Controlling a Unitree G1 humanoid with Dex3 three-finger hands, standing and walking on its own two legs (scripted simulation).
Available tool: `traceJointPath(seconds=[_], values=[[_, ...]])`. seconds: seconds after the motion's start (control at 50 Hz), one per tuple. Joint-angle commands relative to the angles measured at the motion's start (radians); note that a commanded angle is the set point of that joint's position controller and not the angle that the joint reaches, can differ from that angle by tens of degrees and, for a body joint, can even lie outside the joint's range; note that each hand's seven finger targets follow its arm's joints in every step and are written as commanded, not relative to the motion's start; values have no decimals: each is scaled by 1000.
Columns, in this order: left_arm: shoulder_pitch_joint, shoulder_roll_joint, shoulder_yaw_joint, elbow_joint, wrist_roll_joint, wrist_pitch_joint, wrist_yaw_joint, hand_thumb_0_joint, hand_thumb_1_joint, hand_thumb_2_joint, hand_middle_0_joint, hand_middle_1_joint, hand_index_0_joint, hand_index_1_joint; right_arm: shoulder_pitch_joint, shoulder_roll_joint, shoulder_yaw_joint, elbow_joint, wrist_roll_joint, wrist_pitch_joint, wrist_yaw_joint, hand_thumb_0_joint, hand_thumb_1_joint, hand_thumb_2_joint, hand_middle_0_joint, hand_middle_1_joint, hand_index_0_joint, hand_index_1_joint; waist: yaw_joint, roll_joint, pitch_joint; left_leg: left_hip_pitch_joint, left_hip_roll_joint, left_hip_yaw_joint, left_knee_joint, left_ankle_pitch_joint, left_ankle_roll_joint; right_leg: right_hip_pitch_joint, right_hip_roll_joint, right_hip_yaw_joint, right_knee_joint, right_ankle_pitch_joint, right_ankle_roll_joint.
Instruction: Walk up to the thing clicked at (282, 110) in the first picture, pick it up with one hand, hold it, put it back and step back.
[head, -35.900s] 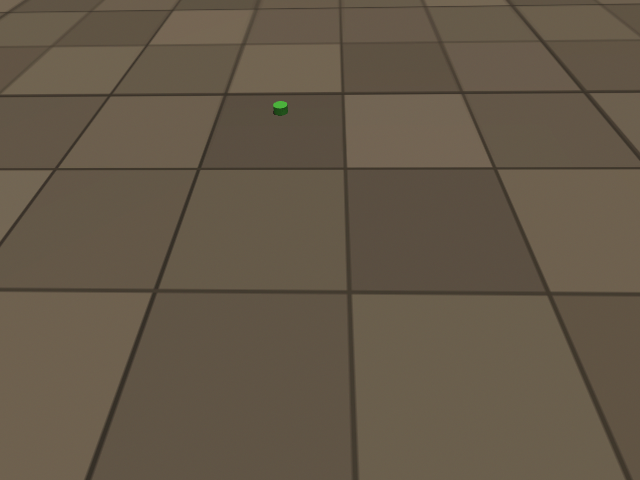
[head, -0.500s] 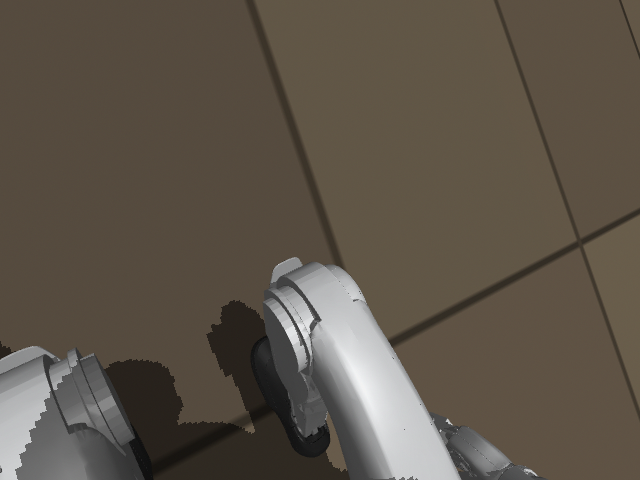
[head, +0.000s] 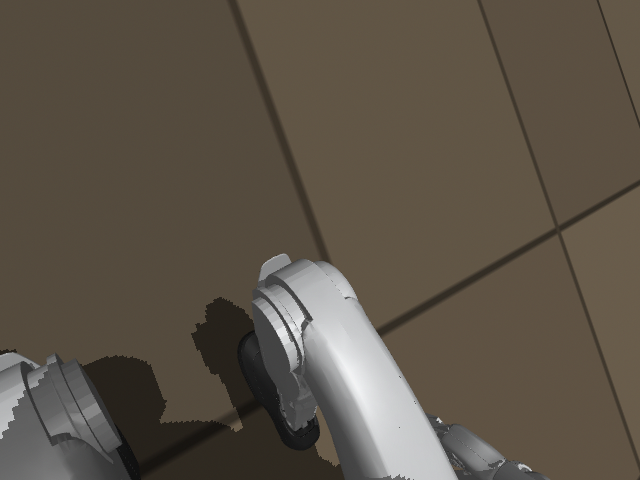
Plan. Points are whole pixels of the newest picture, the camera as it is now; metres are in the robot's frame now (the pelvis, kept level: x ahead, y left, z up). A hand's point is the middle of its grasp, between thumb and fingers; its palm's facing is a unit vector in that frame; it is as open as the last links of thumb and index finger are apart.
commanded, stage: open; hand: left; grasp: from above
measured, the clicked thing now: out of the picture +0.45 +0.32 -0.28
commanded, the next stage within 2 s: withdraw in 0.96 s
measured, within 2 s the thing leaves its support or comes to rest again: neither
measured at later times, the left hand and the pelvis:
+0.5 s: hand out of the picture +0.44 +0.32 -0.25, palm faces -0.43 -0.15 -0.89, open 12.9 cm; pelvis +0.00 +0.00 +0.00, yaw -1 degrees
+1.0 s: hand out of the picture +0.44 +0.32 -0.25, palm faces -0.43 -0.16 -0.89, open 13.9 cm; pelvis +0.00 +0.00 +0.01, yaw -1 degrees
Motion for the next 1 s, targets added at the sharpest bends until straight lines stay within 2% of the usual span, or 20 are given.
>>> traceJointPath(seconds=[0.0, 0.08, 0.16, 0.24, 0.3, 0.32, 0.36, 0.42, 0.52, 0.54, 0.58, 0.6, 0.66, 0.74, 0.76, 0.82, 0.84, 0.9, 0.92, 0.98], values=[[-239, 222, -3, -102, -16, -7, 46, 0, 485, 731, -832, -745, -854, -720, 182, -328, -83, 14, 10, -7, -12, 0, -897, -899, 201, 301, 201, 301, -49, 483, -628, 443, 33, 111, -243, 172, 33, 367, 29, -94, -240, 258, -63], [-232, 213, -14, -94, -18, -2, 44, 0, 165, 672, -512, -744, -535, -719, 180, -328, -78, 0, 8, -9, -13, 0, -898, -900, 201, 301, 201, 301, -57, 484, -619, 458, 35, 107, -247, 175, 30, 373, 29, -97, -237, 267, -62], [-250, 218, -18, -104, -18, -6, 45, 0, -141, 681, -362, -785, -388, -757, 179, -342, -77, 8, 10, -18, -9, 0, -895, -899, 201, 301, 201, 301, -62, 522, -601, 492, 37, 92, -260, 185, 20, 345, 21, -111, -214, 268, -65], [-250, 223, -14, -112, -21, -1, 49, 0, -247, 742, -283, -840, -304, -818, 174, -343, -74, 0, 9, -21, -7, 0, -895, -900, 201, 301, 201, 301, -58, 520, -600, 482, 38, 94, -263, 168, 20, 349, 25, -109, -229, 255, -66], [-247, 230, -13, -117, -23, 4, 49, 0, -323, 823, -223, -898, -238, -881, 176, -350, -78, 9, 9, -25, -7, 0, -896, -901, 201, 301, 201, 301, -53, 550, -630, 506, 39, 96, -262, 210, 15, 364, 24, -107, -220, 287, -67], [-230, 230, -13, -98, -26, 10, 47, 0, -350, 839, -211, -905, -223, -892, 170, -333, -64, 4, 9, -24, -6, 0, -898, -902, 201, 301, 201, 301, -54, 535, -620, 493, 40, 99, -252, 206, 18, 378, 27, -105, -224, 293, -65], [-237, 232, -18, -94, -26, 13, 43, 0, -379, 871, -188, -924, -197, -913, 176, -337, -65, 5, 10, -25, -6, 0, -897, -901, 201, 301, 201, 301, -62, 522, -594, 470, 38, 101, -254, 181, 21, 367, 25, -104, -229, 272, -65], [-220, 235, -11, -112, -36, 17, 37, 0, -423, 894, -152, -947, -160, -938, 170, -343, -73, -4, 12, -22, -9, 0, -897, -901, 201, 301, 201, 301, -47, 528, -622, 482, 39, 97, -261, 196, 21, 375, 29, -104, -236, 280, -66], [-230, 224, -23, -118, -47, 10, 20, 0, -469, 935, -99, -1011, -111, -997, 183, -336, -65, -3, 15, -21, -6, 0, -896, -901, 201, 301, 201, 301, -65, 524, -603, 487, 39, 93, -260, 205, 20, 380, 23, -109, -226, 289, -65], [-220, 228, -15, -129, -46, 7, 20, 0, -479, 928, -83, -1011, -98, -995, 184, -343, -73, -2, 15, -20, -7, 0, -893, -900, 201, 301, 201, 301, -53, 534, -622, 506, 41, 91, -264, 221, 18, 378, 26, -109, -230, 297, -66], [-233, 226, -28, -123, -47, 4, 15, 0, -503, 967, -79, -1018, -85, -1010, 181, -339, -63, 2, 17, -20, -8, 0, -894, -901, 201, 301, 201, 301, -66, 521, -604, 489, 40, 96, -259, 201, 21, 381, 26, -107, -235, 286, -64], [-233, 235, -21, -130, -51, 1, 17, 0, -511, 959, -69, -1027, -78, -1017, 180, -347, -69, -3, 20, -21, -10, 0, -896, -901, 201, 301, 201, 301, -58, 525, -599, 483, 40, 94, -265, 193, 20, 380, 25, -104, -237, 279, -65], [-208, 232, -22, -124, -41, -3, 18, 0, -506, 972, -73, -1027, -80, -1019, 176, -345, -64, -10, 17, -16, -11, 0, -894, -901, 201, 301, 201, 301, -52, 526, -623, 500, 42, 87, -272, 212, 17, 387, 31, -111, -233, 290, -68], [-234, 225, -35, -126, -44, -6, 18, 0, -495, 952, -66, -1037, -79, -1022, 187, -337, -59, -12, 15, -17, -11, 0, -894, -900, 201, 301, 201, 301, -66, 503, -597, 477, 39, 104, -250, 190, 25, 391, 27, -101, -247, 283, -61], [-227, 225, -32, -140, -44, -5, 22, 0, -499, 961, -67, -1035, -78, -1022, 190, -357, -74, -17, 16, -17, -15, 0, -893, -900, 201, 301, 201, 301, -60, 516, -622, 497, 39, 105, -263, 208, 23, 403, 32, -100, -255, 297, -63], [-220, 242, -18, -129, -42, -3, 26, 0, -495, 981, -70, -1039, -78, -1029, 183, -341, -57, -13, 21, -18, -16, 0, -892, -900, 201, 301, 201, 301, -57, 505, -611, 493, 43, 93, -263, 209, 21, 394, 29, -107, -242, 292, -63], [-222, 239, -18, -138, -41, -7, 31, 0, -489, 964, -67, -1042, -79, -1027, 189, -354, -69, -9, 18, -16, -17, 0, -893, -900, 201, 301, 201, 301, -57, 535, -627, 508, 43, 92, -269, 223, 17, 395, 29, -110, -240, 299, -65], [-227, 233, -25, -115, -38, -1, 32, 0, -484, 958, -66, -1038, -79, -1023, 181, -338, -56, -18, 20, -13, -18, 0, -891, -899, 201, 301, 201, 301, -65, 508, -593, 483, 43, 93, -265, 189, 20, 379, 27, -109, -243, 278, -64], [-228, 248, -24, -125, -37, 1, 30, 0, -482, 950, -65, -1041, -79, -1023, 183, -353, -66, -18, 18, -12, -20, 0, -891, -899, 201, 301, 201, 301, -65, 528, -591, 484, 41, 101, -273, 182, 20, 390, 28, -101, -250, 269, -66], [-221, 247, -15, -125, -35, 3, 33, 0, -479, 969, -72, -1044, -83, -1031, 186, -348, -60, -20, 14, -12, -19, 0, -891, -899, 201, 301, 201, 301, -64, 527, -614, 508, 44, 88, -275, 209, 17, 393, 30, -111, -246, 288, -65]])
